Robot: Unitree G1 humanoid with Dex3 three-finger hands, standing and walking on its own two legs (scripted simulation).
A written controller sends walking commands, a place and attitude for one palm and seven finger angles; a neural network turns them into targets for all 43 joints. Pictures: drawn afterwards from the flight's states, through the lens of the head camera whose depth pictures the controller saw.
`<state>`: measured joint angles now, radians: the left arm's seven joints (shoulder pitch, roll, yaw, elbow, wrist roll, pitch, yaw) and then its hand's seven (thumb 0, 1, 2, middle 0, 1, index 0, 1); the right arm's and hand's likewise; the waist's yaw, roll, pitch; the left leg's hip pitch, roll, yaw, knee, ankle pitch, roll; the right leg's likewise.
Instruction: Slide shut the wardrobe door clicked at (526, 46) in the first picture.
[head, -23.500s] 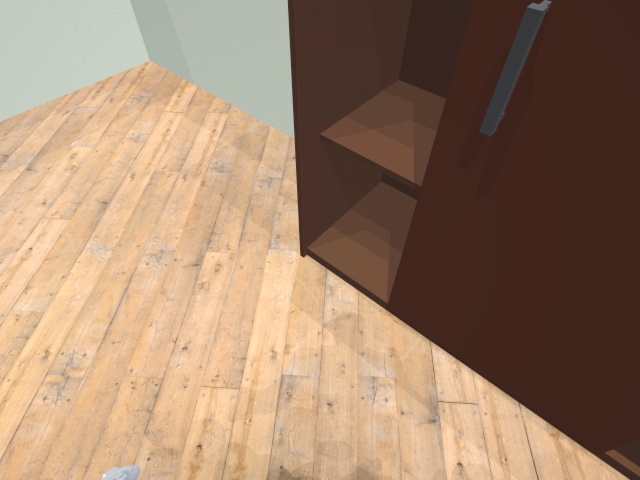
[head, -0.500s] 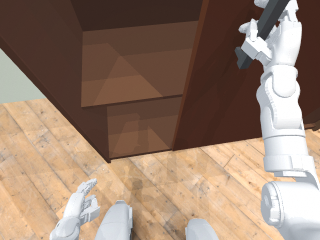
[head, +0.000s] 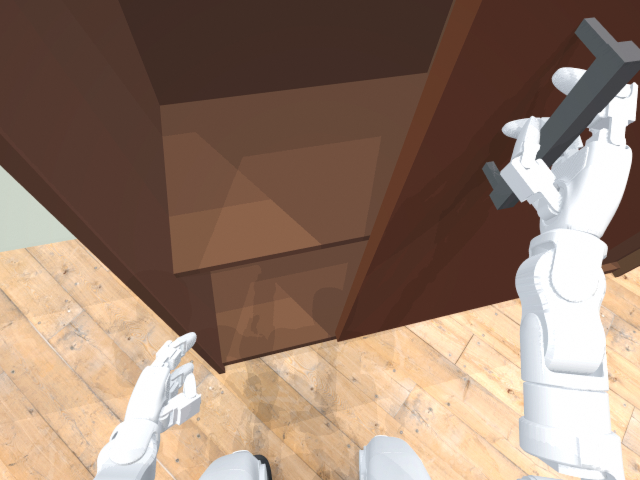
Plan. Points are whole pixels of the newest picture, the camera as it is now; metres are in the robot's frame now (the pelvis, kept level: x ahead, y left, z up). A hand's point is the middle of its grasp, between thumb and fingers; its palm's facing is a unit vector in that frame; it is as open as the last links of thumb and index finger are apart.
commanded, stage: step sideways, sliding the door along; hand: right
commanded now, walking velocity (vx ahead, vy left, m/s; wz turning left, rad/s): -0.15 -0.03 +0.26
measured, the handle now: (539, 129) +0.41 -0.23 +0.18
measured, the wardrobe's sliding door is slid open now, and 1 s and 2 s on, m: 0.34 0.19 0.00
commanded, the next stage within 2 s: none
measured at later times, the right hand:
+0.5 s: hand (433, 187) +0.35 -0.11 +0.18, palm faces +0.19 +0.98 -0.02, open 7.2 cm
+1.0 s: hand (366, 196) +0.34 -0.05 +0.18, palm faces +0.28 +0.96 -0.04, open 7.2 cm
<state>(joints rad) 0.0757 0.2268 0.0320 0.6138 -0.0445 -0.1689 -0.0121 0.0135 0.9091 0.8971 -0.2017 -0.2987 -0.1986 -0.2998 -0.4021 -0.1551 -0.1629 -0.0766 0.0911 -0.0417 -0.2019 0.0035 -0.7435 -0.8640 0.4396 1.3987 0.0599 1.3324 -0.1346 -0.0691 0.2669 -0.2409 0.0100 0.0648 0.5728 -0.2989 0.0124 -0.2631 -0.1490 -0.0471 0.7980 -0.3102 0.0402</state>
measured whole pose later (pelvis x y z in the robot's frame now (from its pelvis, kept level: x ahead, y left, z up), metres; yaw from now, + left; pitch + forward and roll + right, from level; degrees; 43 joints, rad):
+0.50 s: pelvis +0.05 +0.02 -0.01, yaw +1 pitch -4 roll +1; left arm 0.00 0.16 -0.03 0.57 -0.01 -0.12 -0.04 0.01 0.91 0.90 -0.21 -0.30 -0.20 -0.30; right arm -0.05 -0.10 0.04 -0.43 0.04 -0.11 -0.17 -0.01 -0.77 -0.85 0.43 1.40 0.01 1.21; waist -0.12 -0.06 0.28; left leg -0.28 -0.01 0.16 0.63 -0.28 0.06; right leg -0.22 -0.20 -0.16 0.86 -0.44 0.04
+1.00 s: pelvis -0.04 +0.10 +0.00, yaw +8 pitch -4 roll +2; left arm 0.01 0.18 0.02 0.60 -0.03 -0.11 -0.06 0.01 0.91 0.90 -0.21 -0.30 -0.21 -0.30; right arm -0.29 -0.15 -0.19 -0.21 0.06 -0.11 -0.22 -0.02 -0.77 -0.87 0.45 1.40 0.00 1.20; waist -0.11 -0.10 0.34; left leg -0.22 -0.01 0.10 0.56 -0.26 0.02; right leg -0.29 -0.32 -0.06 0.72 -0.28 0.06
